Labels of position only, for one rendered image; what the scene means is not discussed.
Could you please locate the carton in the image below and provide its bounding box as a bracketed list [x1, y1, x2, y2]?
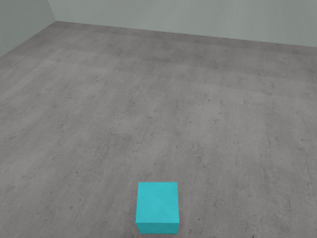
[135, 181, 179, 234]

